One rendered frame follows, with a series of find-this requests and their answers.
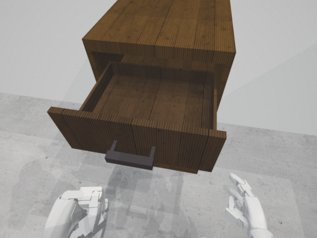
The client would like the drawer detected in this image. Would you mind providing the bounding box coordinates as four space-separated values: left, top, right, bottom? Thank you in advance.
47 61 226 172

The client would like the cabinet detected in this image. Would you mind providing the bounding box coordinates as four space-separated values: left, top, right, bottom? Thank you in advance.
82 0 236 174

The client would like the handle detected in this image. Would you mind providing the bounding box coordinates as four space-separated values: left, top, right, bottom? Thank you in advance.
105 140 156 170

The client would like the robot right hand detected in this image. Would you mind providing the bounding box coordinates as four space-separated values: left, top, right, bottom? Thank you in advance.
225 173 268 235

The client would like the robot left hand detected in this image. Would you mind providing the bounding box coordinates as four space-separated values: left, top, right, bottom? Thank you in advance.
42 186 110 238

